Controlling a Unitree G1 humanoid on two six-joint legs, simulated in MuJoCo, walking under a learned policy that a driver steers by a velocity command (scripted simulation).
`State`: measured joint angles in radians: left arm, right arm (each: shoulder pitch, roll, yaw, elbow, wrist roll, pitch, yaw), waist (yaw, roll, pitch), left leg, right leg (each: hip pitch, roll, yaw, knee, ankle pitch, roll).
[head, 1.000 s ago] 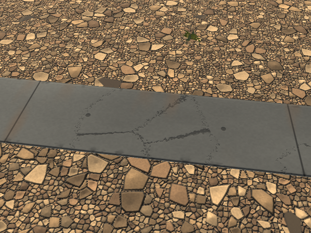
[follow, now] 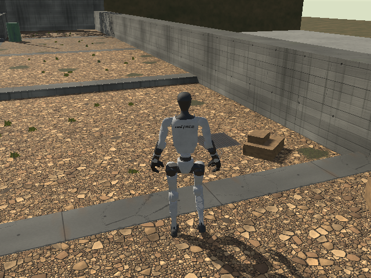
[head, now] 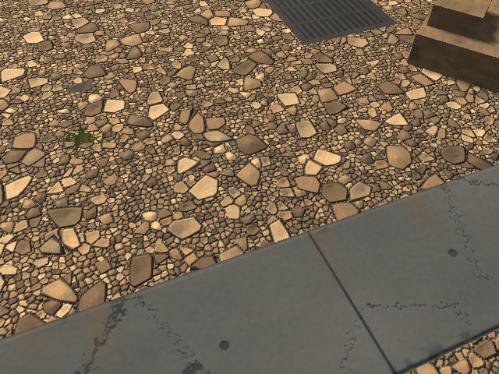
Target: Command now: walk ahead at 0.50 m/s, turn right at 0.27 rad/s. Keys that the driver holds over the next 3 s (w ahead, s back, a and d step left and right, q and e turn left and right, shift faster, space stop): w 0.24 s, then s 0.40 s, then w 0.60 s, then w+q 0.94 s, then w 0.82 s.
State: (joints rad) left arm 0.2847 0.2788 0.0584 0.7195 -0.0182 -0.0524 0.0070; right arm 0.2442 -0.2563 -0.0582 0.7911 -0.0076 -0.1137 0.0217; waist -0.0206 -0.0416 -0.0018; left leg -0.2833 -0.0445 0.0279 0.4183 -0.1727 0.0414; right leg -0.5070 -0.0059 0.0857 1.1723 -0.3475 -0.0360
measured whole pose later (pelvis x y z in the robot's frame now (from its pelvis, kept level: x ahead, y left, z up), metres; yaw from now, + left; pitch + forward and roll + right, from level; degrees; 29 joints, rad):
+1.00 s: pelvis +0.27 -0.09 +0.00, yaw -3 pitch -1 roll +1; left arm 0.34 0.28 0.08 0.82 0.06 -0.11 -0.03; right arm 0.26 -0.27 -0.04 0.79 -0.04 -0.06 -0.01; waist -0.03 -0.01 0.02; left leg -0.22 0.04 0.04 0.49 -0.28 0.06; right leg -0.12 0.00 -0.06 0.43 -0.29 -0.05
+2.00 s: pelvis +0.79 -0.06 -0.03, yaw +20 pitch +2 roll -3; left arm 0.39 0.22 -0.02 0.86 0.06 -0.09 -0.01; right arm 0.22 -0.29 -0.05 0.79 -0.11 -0.09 0.06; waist 0.04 0.06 -0.03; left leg -0.73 -0.01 -0.09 1.39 -0.31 0.02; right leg -0.32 0.01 -0.11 0.73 -0.44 -0.02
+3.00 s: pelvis +1.31 +0.20 -0.16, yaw +32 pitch +3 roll +0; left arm 0.32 0.22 0.07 0.88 0.00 -0.09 -0.01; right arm 0.17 -0.27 -0.08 0.90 0.01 -0.06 -0.02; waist 0.03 0.03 -0.01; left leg -0.64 0.09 -0.04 0.98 -0.19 0.04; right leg -0.23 0.04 -0.04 0.34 -0.16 -0.07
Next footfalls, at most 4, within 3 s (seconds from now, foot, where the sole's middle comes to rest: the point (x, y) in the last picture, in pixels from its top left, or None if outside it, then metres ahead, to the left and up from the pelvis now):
0.32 right None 0.32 -0.17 -0.78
0.66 left None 0.32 0.06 -0.78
0.98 right None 0.26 -0.18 -0.78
1.44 left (248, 317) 0.65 0.00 -0.78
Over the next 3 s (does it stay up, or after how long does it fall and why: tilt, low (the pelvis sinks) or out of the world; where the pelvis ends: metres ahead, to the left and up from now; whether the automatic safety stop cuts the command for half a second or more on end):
stays up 1.31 0.20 -0.16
